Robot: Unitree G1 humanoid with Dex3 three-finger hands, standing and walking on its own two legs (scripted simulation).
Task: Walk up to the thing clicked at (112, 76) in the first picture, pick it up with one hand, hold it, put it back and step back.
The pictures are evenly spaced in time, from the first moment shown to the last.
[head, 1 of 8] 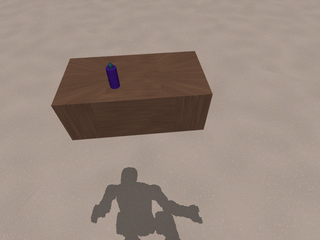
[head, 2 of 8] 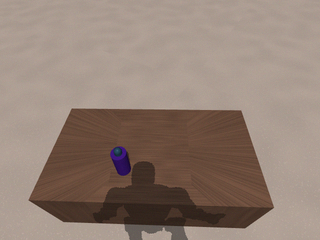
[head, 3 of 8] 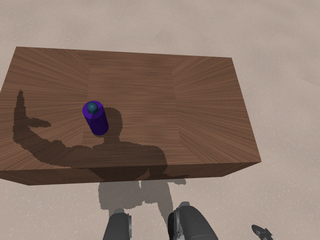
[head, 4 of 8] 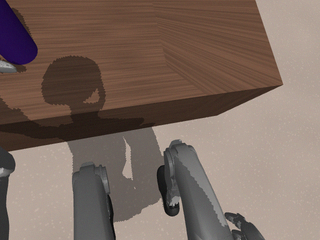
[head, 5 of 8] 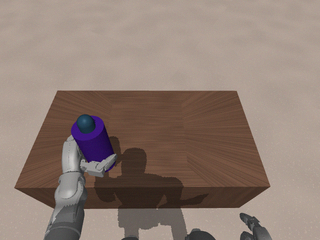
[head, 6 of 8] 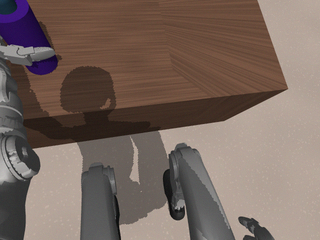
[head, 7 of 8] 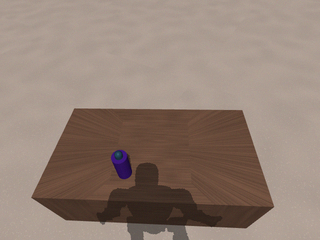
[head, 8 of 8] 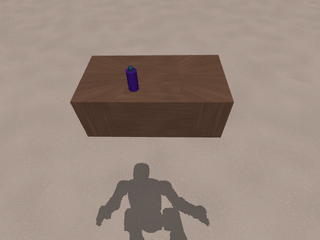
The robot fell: no
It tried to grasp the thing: yes
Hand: left
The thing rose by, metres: 0.33
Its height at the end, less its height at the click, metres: +0.00
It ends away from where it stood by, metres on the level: 0.03
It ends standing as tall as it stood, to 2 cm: yes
